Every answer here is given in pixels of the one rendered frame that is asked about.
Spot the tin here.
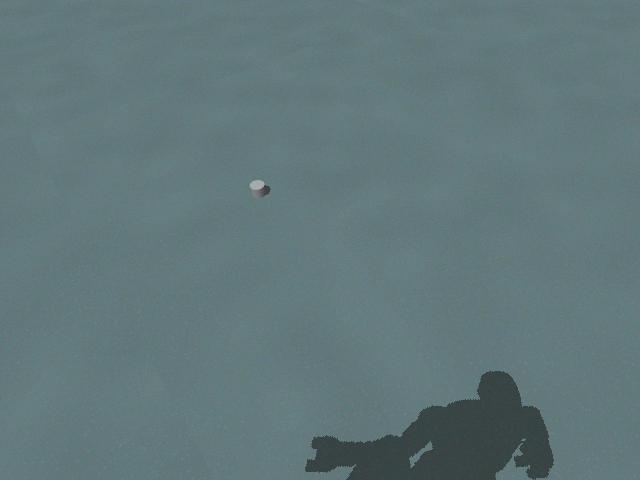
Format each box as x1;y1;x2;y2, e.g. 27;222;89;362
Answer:
250;180;266;198

